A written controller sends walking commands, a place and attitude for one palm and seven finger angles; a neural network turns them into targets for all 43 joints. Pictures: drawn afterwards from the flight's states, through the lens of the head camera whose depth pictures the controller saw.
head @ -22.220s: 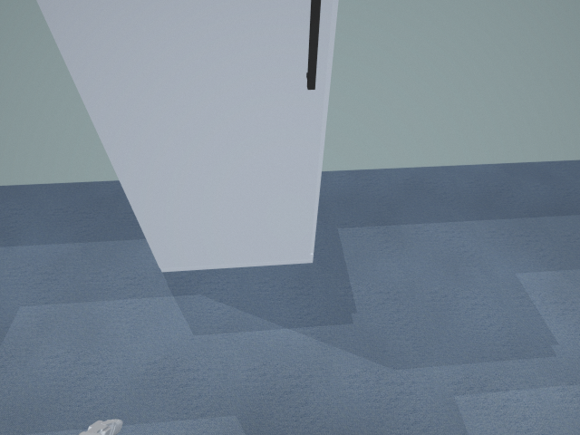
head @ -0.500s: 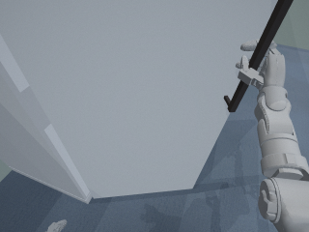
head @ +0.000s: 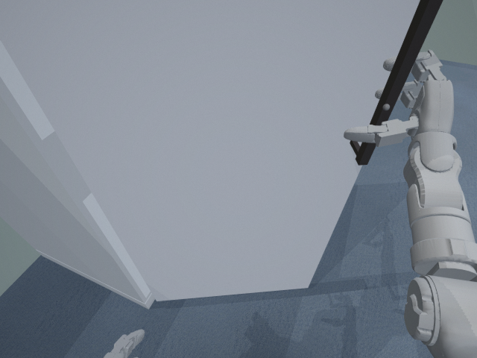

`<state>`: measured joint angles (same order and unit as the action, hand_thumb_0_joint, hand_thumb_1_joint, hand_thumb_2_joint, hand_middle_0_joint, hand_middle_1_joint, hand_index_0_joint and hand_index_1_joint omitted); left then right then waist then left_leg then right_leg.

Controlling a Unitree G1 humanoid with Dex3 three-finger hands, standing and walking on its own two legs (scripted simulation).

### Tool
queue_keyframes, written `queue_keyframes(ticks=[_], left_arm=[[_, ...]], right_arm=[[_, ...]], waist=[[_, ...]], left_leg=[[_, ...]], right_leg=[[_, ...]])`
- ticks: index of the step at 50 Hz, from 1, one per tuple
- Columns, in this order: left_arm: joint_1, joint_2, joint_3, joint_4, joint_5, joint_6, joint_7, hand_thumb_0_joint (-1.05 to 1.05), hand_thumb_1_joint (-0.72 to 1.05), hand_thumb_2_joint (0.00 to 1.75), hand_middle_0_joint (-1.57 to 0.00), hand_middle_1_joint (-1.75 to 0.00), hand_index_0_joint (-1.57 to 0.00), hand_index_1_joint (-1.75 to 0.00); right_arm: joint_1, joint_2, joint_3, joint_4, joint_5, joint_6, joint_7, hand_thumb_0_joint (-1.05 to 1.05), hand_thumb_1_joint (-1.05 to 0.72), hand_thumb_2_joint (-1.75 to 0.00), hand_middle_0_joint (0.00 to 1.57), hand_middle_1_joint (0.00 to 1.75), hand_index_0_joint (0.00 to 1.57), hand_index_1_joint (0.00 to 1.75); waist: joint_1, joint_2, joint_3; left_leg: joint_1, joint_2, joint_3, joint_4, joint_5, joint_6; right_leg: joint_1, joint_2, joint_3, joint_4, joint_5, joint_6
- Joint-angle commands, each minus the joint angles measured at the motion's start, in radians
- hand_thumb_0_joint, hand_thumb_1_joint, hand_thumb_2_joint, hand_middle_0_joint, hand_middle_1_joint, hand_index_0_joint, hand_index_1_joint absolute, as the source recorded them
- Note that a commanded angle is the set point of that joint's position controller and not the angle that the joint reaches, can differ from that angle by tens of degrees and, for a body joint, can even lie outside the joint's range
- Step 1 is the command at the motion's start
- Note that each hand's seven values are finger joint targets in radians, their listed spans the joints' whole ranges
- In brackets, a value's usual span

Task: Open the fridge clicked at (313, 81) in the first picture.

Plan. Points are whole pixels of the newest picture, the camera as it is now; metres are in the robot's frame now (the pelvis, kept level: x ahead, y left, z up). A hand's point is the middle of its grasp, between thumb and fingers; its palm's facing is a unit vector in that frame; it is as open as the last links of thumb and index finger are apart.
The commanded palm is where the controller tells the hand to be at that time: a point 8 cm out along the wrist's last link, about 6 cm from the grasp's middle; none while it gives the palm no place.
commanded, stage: loosen the grip on the handle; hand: right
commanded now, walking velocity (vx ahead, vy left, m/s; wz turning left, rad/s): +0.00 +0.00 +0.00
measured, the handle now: (388, 78) +0.49 -0.18 +0.25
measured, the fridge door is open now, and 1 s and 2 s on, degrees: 62 61 61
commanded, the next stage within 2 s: slip the hand off the handle in 0.18 s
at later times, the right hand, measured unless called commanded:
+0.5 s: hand (413, 114) +0.44 -0.22 +0.22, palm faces +0.25 +0.95 -0.17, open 14.6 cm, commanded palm +0.40 -0.27 +0.22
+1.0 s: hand (455, 122) +0.43 -0.28 +0.22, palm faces +0.21 +0.96 -0.17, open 14.7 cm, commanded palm +0.38 -0.31 +0.22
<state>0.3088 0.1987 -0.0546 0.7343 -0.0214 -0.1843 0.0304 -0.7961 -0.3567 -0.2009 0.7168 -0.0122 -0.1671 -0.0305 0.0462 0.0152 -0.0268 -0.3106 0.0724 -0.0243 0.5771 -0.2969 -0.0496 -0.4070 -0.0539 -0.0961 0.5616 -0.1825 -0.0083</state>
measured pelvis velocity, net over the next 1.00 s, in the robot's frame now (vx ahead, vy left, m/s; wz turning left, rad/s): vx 0.04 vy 0.03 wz -0.01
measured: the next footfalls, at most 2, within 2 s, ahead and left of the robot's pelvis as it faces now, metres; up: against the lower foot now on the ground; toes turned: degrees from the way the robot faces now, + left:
none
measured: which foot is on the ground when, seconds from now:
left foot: down 0.00-1.00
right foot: down 0.00-1.00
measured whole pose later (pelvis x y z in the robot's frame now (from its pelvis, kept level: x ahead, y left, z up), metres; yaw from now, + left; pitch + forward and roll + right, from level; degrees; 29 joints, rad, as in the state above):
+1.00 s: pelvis +0.04 +0.03 +0.00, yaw -1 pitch +6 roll +1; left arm 0.34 0.28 -0.01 0.68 -0.04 -0.08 0.09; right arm -0.57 -0.60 -0.49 0.63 0.17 -0.21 0.35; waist 0.04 -0.01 -0.07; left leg -0.34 0.03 0.02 0.60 -0.37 -0.03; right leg -0.47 -0.10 -0.05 0.64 -0.27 0.04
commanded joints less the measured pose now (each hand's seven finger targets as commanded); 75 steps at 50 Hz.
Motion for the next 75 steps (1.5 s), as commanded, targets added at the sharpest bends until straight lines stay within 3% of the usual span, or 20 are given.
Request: queue_keyframes(ticks=[1,10,13,14,16,21,24,31,35,42,43,47,52,53,55,56,60,62,68,75], left_arm=[[-0.062,0.195,0.085,-0.132,0.002,-0.052,0.037,0.0,0.9,0.9,-0.2,-0.3,-0.2,-0.3],[-0.049,0.196,0.101,-0.131,-0.011,-0.043,0.038,0.0,0.9,0.9,-0.2,-0.3,-0.2,-0.3],[-0.059,0.193,0.102,-0.138,-0.018,-0.034,0.036,0.0,0.9,0.9,-0.2,-0.3,-0.2,-0.3],[-0.034,0.205,0.108,-0.119,-0.014,-0.023,0.044,0.0,0.9,0.9,-0.2,-0.3,-0.2,-0.3],[-0.049,0.202,0.104,-0.141,-0.018,-0.009,0.043,0.0,0.9,0.9,-0.2,-0.3,-0.2,-0.3],[-0.043,0.207,0.107,-0.151,-0.016,0.015,0.051,0.0,0.9,0.9,-0.2,-0.3,-0.2,-0.3],[-0.046,0.203,0.106,-0.156,-0.02,0.022,0.054,0.0,0.9,0.9,-0.2,-0.3,-0.2,-0.3],[-0.019,0.221,0.104,-0.151,-0.026,0.036,0.07,0.0,0.9,0.9,-0.2,-0.3,-0.2,-0.3],[-0.003,0.227,0.104,-0.148,-0.019,0.043,0.071,0.0,0.9,0.9,-0.2,-0.3,-0.2,-0.3],[0.011,0.232,0.101,-0.153,-0.02,0.061,0.074,0.0,0.9,0.9,-0.2,-0.3,-0.2,-0.3],[0.014,0.235,0.1,-0.154,-0.02,0.061,0.076,0.0,0.9,0.9,-0.2,-0.3,-0.2,-0.3],[-0.001,0.225,0.105,-0.198,-0.019,0.06,0.068,0.0,0.9,0.9,-0.2,-0.3,-0.2,-0.3],[-0.046,0.218,0.097,-0.228,-0.03,0.052,0.071,0.0,0.9,0.9,-0.2,-0.3,-0.2,-0.3],[-0.051,0.22,0.096,-0.23,-0.029,0.048,0.075,0.0,0.9,0.9,-0.2,-0.3,-0.2,-0.3],[-0.07,0.211,0.09,-0.241,-0.026,0.037,0.079,0.0,0.9,0.9,-0.2,-0.3,-0.2,-0.3],[-0.082,0.202,0.088,-0.251,-0.026,0.03,0.078,0.0,0.9,0.9,-0.2,-0.3,-0.2,-0.3],[-0.105,0.198,0.079,-0.246,-0.02,0.008,0.083,0.0,0.9,0.9,-0.2,-0.3,-0.2,-0.3],[-0.13,0.188,0.07,-0.248,-0.024,0.0,0.084,0.0,0.9,0.9,-0.2,-0.3,-0.2,-0.3],[-0.171,0.18,0.055,-0.244,-0.03,-0.018,0.099,0.0,0.9,0.9,-0.2,-0.3,-0.2,-0.3],[-0.209,0.172,0.045,-0.241,-0.029,-0.032,0.101,0.0,0.9,0.9,-0.2,-0.3,-0.2,-0.3]], right_arm=[[-0.53,-0.253,-0.075,-0.273,0.009,-0.091,0.018,0.0,0.55,-0.2,0.3,1.22,0.3,1.22],[-0.376,-0.257,-0.104,-0.381,0.078,-0.078,0.083,0.0,0.55,-0.2,0.25,1.15,0.25,1.15],[-0.341,-0.237,-0.084,-0.418,0.09,-0.055,0.096,0.0,0.55,-0.2,0.25,1.15,0.25,1.15],[-0.27,-0.345,-0.195,-0.341,0.084,-0.052,0.091,0.0,0.55,-0.2,0.25,1.15,0.25,1.15],[-0.273,-0.336,-0.176,-0.383,0.091,-0.053,0.112,0.0,0.55,-0.2,0.25,1.15,0.25,1.15],[-0.251,-0.457,-0.284,-0.392,0.114,-0.071,0.17,0.0,0.55,-0.2,0.25,1.15,0.25,1.15],[-0.256,-0.421,-0.242,-0.393,0.131,-0.085,0.228,0.0,0.55,-0.2,0.25,1.15,0.25,1.15],[-0.25,-0.445,-0.243,-0.282,0.178,-0.062,0.321,0.0,0.55,-0.2,0.25,1.15,0.25,1.15],[-0.249,-0.525,-0.315,-0.269,0.185,-0.087,0.334,0.0,0.55,-0.2,0.25,1.15,0.25,1.15],[-0.26,-0.586,-0.346,-0.195,0.176,-0.11,0.365,0.0,0.55,-0.2,0.25,1.15,0.25,1.15],[-0.282,-0.585,-0.335,-0.19,0.173,-0.11,0.37,0.0,0.55,-0.2,0.25,1.15,0.25,1.15],[-0.143,-0.541,-0.339,-0.329,0.197,-0.121,0.383,0.0,0.55,-0.2,0.25,1.15,0.25,1.15],[-0.012,-0.494,-0.346,-0.446,0.247,-0.07,0.375,0.0,0.55,-0.2,0.25,1.15,0.25,1.15],[-0.002,-0.515,-0.37,-0.468,0.248,-0.056,0.366,0.0,0.55,-0.2,0.25,1.15,0.25,1.15],[0.003,-0.512,-0.372,-0.572,0.242,-0.046,0.342,0.0,0.55,-0.2,0.25,1.15,0.25,1.15],[0.036,-0.475,-0.352,-0.617,0.24,-0.038,0.333,0.0,0.55,-0.2,0.25,1.15,0.25,1.15],[0.123,-0.459,-0.369,-0.691,0.249,-0.015,0.3,0.0,0.55,-0.2,0.25,1.15,0.25,1.15],[0.138,-0.401,-0.321,-0.717,0.251,0.002,0.301,0.0,0.55,-0.2,0.25,1.15,0.25,1.15],[0.148,-0.346,-0.264,-0.745,0.253,0.047,0.296,0.0,0.55,-0.2,0.25,1.15,0.25,1.15],[0.239,-0.358,-0.301,-0.794,0.27,0.032,0.307,0.0,0.55,-0.2,0.25,1.15,0.25,1.15]], waist=[[-0.005,-0.03,-0.289],[-0.019,-0.063,-0.331],[-0.016,-0.053,-0.311],[-0.031,-0.015,-0.283],[-0.027,-0.007,-0.296],[-0.036,-0.009,-0.35],[-0.022,-0.071,-0.328],[0.002,-0.035,-0.286],[-0.014,-0.044,-0.34],[-0.009,-0.075,-0.31],[-0.003,-0.071,-0.306],[-0.039,-0.125,-0.389],[-0.05,-0.119,-0.304],[-0.052,-0.108,-0.296],[-0.061,-0.161,-0.315],[-0.062,-0.186,-0.321],[-0.068,-0.148,-0.297],[-0.063,-0.146,-0.262],[-0.056,-0.112,-0.198],[-0.077,-0.102,-0.206]], left_leg=[[-0.094,-0.07,0.054,-0.097,-0.02,0.064],[-0.026,-0.084,0.059,-0.091,0.22,0.065],[-0.013,-0.085,0.056,-0.09,0.265,0.059],[0.007,-0.082,0.054,-0.09,0.282,0.059],[0.024,-0.078,0.043,-0.089,0.312,0.051],[0.084,-0.075,0.028,-0.065,0.44,0.043],[0.055,-0.077,0.031,-0.059,0.458,0.046],[-0.029,-0.083,0.034,-0.07,0.388,0.04],[-0.004,-0.082,0.032,-0.052,0.414,0.041],[-0.044,-0.09,0.039,-0.043,0.341,0.045],[-0.06,-0.092,0.043,-0.046,0.31,0.046],[-0.02,-0.1,0.056,-0.027,0.348,0.059],[-0.048,-0.106,0.072,-0.051,0.247,0.058],[-0.051,-0.107,0.075,-0.055,0.22,0.059],[-0.038,-0.106,0.078,-0.054,0.217,0.064],[-0.043,-0.107,0.082,-0.052,0.213,0.066],[-0.029,-0.106,0.089,-0.062,0.199,0.065],[-0.044,-0.104,0.091,-0.069,0.172,0.062],[-0.064,-0.096,0.088,-0.098,0.087,0.059],[-0.012,-0.089,0.082,-0.112,0.114,0.06]], right_leg=[[0.274,-0.001,0.098,-0.121,-0.189,0.002],[0.312,0.024,0.061,-0.034,0.153,-0.01],[0.295,0.034,0.044,-0.025,0.17,-0.013],[0.257,0.031,0.042,-0.02,0.175,-0.018],[0.241,0.042,0.029,-0.02,0.172,-0.022],[0.228,0.048,0.02,0.005,0.231,-0.029],[0.24,0.051,0.016,0.019,0.242,-0.032],[0.224,0.046,0.033,0.031,0.189,-0.032],[0.216,0.048,0.039,0.044,0.216,-0.032],[0.185,0.041,0.043,0.047,0.182,-0.028],[0.186,0.04,0.047,0.045,0.167,-0.028],[0.253,0.038,0.055,0.044,0.242,-0.025],[0.239,0.03,0.061,0.01,0.162,-0.022],[0.233,0.027,0.068,0.001,0.143,-0.02],[0.259,0.028,0.071,-0.005,0.159,-0.018],[0.285,0.026,0.074,-0.007,0.171,-0.014],[0.284,0.02,0.082,-0.023,0.155,-0.011],[0.281,0.02,0.083,-0.034,0.123,-0.007],[0.271,0.023,0.094,-0.063,0.008,-0.007],[0.28,0.03,0.081,-0.058,0.036,-0.008]])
